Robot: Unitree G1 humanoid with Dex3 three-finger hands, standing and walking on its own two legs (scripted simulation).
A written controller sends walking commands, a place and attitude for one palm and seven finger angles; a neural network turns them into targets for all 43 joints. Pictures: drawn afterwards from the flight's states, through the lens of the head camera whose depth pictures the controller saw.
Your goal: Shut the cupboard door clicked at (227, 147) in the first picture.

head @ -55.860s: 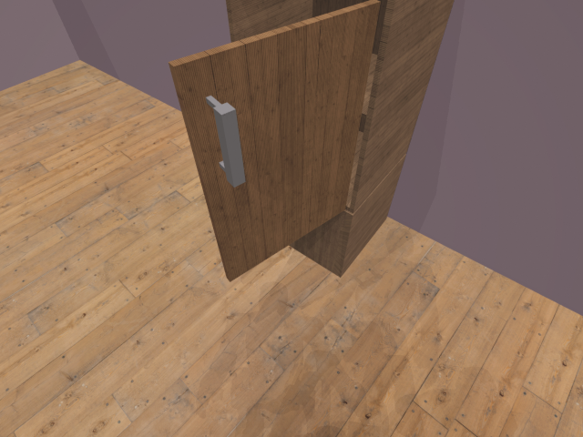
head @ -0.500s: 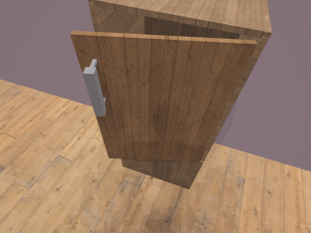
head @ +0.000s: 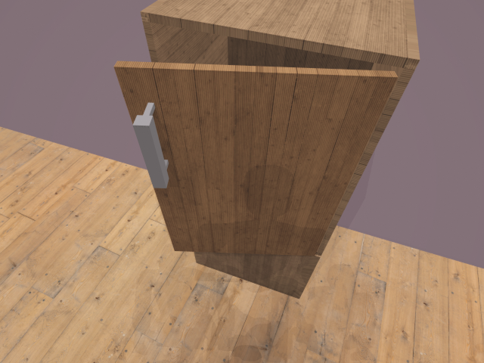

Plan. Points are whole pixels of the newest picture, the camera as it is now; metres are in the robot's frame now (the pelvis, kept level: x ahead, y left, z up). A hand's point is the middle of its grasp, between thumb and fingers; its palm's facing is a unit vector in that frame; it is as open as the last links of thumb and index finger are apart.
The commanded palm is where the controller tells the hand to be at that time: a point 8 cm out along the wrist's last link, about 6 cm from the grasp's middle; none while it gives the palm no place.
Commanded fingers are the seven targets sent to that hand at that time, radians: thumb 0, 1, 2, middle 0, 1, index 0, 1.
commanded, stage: come to a stop and stand still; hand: left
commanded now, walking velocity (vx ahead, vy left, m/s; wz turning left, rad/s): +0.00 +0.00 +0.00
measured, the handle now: (155, 146) +0.44 +0.19 +0.11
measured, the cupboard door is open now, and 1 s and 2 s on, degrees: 18 18 18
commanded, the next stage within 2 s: look again from close up in 0.38 s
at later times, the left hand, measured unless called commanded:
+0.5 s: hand out of the picture -0.01 +0.19 -0.17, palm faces +0.01 -0.98 -0.18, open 7.4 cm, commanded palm none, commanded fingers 0.00 0.90 0.90 -0.20 -0.30 -0.20 -0.30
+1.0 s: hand out of the picture +0.00 +0.18 -0.18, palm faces +0.02 -0.99 -0.13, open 7.4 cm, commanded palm none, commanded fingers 0.00 0.90 0.90 -0.20 -0.30 -0.20 -0.30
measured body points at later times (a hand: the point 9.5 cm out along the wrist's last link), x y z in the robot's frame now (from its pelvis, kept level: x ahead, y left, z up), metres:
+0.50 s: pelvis -0.01 +0.02 +0.00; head +0.00 +0.03 +0.45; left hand -0.01 +0.24 -0.16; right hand +0.00 -0.20 -0.15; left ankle +0.01 +0.09 -0.74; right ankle +0.01 -0.10 -0.74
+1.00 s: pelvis +0.01 +0.03 +0.01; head +0.02 +0.05 +0.46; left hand +0.00 +0.23 -0.16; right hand +0.01 -0.19 -0.15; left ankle +0.01 +0.09 -0.74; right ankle +0.01 -0.10 -0.74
